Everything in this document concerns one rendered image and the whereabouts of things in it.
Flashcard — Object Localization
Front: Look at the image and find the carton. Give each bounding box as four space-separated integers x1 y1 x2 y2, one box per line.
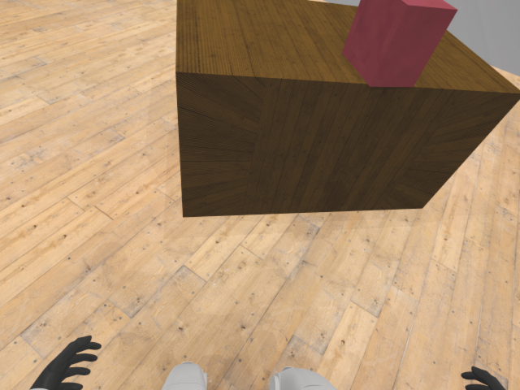
342 0 457 87

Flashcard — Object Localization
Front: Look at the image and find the robot left thigh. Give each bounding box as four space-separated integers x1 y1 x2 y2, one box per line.
162 363 207 390

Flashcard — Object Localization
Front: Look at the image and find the robot thigh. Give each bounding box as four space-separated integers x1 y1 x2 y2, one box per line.
269 368 337 390
162 363 207 390

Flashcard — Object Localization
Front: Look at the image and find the pedestal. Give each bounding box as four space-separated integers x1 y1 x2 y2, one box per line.
175 0 520 217

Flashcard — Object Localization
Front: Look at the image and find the right robot hand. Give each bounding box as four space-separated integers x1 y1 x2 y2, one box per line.
461 366 505 390

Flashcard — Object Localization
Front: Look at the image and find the left robot hand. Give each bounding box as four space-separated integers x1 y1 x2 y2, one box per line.
29 336 102 390

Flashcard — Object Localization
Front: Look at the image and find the robot right thigh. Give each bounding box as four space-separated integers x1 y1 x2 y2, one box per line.
269 368 337 390

